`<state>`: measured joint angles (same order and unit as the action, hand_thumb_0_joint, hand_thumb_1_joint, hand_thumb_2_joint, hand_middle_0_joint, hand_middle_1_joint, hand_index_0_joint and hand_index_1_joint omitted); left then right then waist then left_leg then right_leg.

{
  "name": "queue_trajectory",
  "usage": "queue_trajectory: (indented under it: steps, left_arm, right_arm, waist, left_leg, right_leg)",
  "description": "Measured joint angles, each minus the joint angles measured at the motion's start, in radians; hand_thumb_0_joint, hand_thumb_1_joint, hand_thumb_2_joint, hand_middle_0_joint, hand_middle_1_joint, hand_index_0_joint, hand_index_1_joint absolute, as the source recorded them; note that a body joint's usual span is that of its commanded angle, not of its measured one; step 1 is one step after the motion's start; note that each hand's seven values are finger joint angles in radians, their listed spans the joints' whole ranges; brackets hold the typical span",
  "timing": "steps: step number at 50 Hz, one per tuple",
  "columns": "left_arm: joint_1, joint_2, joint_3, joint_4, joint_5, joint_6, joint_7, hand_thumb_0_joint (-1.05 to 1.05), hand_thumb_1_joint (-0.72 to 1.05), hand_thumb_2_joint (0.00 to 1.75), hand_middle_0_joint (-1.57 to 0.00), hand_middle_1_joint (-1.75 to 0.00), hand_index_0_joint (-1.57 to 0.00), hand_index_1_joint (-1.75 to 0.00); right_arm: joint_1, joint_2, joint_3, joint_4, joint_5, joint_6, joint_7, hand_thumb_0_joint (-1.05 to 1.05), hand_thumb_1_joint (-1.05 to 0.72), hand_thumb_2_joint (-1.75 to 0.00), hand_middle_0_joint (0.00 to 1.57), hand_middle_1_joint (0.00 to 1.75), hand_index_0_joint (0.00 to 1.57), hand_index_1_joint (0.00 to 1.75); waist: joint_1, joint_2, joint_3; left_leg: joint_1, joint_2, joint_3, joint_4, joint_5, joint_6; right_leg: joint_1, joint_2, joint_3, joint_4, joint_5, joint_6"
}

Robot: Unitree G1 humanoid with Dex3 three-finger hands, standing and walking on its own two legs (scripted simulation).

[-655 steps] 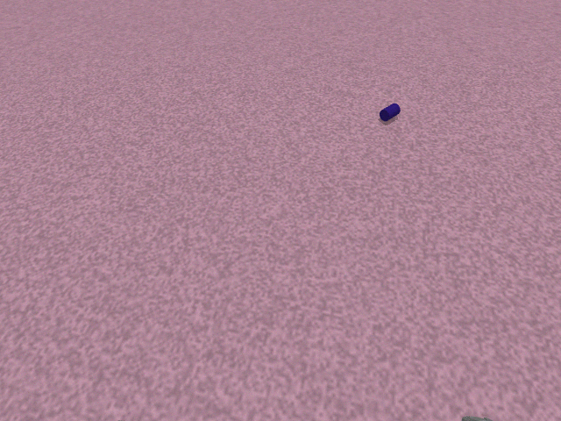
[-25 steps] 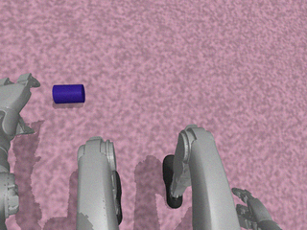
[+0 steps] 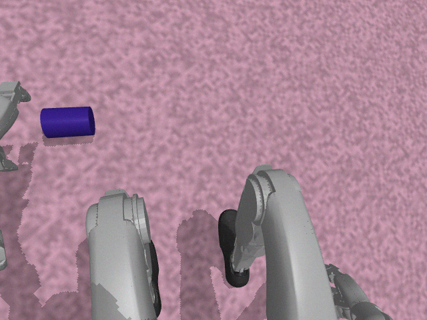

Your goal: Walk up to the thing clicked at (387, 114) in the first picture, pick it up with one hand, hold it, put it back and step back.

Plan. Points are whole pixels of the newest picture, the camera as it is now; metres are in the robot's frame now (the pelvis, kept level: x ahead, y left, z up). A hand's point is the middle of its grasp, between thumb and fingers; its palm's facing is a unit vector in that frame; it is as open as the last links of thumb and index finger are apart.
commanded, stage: rise first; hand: left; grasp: from above
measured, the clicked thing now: (69, 122) +0.51 +0.28 -0.32
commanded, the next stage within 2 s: approach in 0.48 s
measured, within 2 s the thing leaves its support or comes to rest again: neither
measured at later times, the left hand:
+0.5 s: hand (13, 132) +0.45 +0.33 -0.18, palm faces -0.47 -0.03 -0.88, open 13.8 cm
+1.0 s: hand (66, 98) +0.53 +0.25 -0.20, palm faces -0.39 -0.01 -0.92, open 13.7 cm
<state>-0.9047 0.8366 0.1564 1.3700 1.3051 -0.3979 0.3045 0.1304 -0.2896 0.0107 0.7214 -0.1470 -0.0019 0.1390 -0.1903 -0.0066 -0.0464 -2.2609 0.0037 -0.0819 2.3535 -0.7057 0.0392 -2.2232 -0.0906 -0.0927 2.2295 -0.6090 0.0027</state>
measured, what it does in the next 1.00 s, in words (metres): stands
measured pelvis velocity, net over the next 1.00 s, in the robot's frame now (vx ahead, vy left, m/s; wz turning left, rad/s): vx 0.01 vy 0.00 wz -0.04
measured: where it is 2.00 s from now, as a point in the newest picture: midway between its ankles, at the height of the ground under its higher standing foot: (192, 275)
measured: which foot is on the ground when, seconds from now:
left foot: down 0.00-1.00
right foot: down 0.00-1.00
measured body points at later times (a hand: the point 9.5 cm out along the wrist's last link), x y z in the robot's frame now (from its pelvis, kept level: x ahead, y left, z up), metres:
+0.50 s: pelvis +0.01 +0.00 -0.01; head +0.26 +0.08 +0.35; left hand +0.47 +0.33 -0.13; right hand +0.06 -0.28 -0.11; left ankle +0.07 +0.11 -0.32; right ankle +0.12 -0.13 -0.32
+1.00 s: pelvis +0.01 +0.00 -0.02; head +0.27 +0.07 +0.33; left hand +0.54 +0.25 -0.14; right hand +0.03 -0.28 -0.10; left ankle +0.07 +0.11 -0.32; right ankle +0.12 -0.13 -0.32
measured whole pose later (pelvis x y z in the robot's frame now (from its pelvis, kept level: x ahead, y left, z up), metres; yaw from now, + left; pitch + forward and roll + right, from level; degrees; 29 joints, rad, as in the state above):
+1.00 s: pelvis +0.01 +0.00 -0.02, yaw -2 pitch +36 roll -9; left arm -1.16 0.82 0.07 1.58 1.40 -0.24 0.48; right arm 0.16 -0.29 0.09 0.70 -0.17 -0.06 0.16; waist -0.35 -0.02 -0.01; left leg -2.34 0.01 -0.10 2.43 -0.73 0.04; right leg -2.30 -0.08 -0.10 2.28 -0.61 0.01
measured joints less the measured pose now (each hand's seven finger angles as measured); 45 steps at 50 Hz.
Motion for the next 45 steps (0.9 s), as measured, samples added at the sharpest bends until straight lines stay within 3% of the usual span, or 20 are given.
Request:
queue_trajectory:
  steps: [13,32,39,45]
  left_arm:
    - [-0.018,0.027,-0.004,0.024,0.057,-0.009,0.049,0.0,-0.47,0.96,-0.13,-0.96,-0.14,-0.96]
    - [-0.039,0.042,0.006,0.05,0.048,0.017,0.066,0.0,-0.46,0.95,-0.15,-0.95,-0.15,-0.95]
    - [-0.107,0.026,-0.06,0.101,0.049,0.027,0.088,0.0,-0.46,0.94,-0.11,-1.0,-0.13,-0.98]
    - [-0.201,-0.008,-0.1,0.156,0.08,0.076,0.139,0.0,-0.46,0.95,-0.09,-1.03,-0.12,-1.0]
  right_arm:
    - [0.009,0.004,0.013,0.008,-0.014,0.004,0.011,0.0,-0.91,-0.91,0.2,0.29,0.21,0.3]
    - [0.015,-0.001,0.032,-0.001,-0.02,-0.013,0.025,0.0,-0.91,-0.91,0.2,0.29,0.2,0.3]
    - [0.011,0.0,0.04,0.012,-0.025,-0.029,0.025,0.0,-0.9,-0.9,0.2,0.29,0.21,0.3]
    - [0.009,0.002,0.056,0.011,-0.028,-0.051,0.018,0.0,-0.9,-0.9,0.2,0.29,0.2,0.3]
  waist:
    - [-0.019,-0.016,0.007]
    - [-0.041,-0.011,0.033]
    - [-0.053,-0.024,0.035]
    - [-0.099,-0.03,0.036]
  left_leg:
    - [-0.019,0.003,-0.002,0.025,-0.015,0.007]
    - [-0.037,0.001,-0.009,0.042,-0.021,0.004]
    - [-0.047,0.002,-0.008,0.053,-0.022,0.002]
    - [-0.064,0.006,-0.012,0.068,-0.021,0.002]
  right_leg:
    - [-0.016,0.005,0.0,0.016,-0.009,0.009]
    - [-0.033,0.006,-0.005,0.031,-0.013,0.008]
    - [-0.046,0.007,-0.003,0.044,-0.012,0.006]
    - [-0.064,0.011,-0.005,0.053,-0.006,0.006]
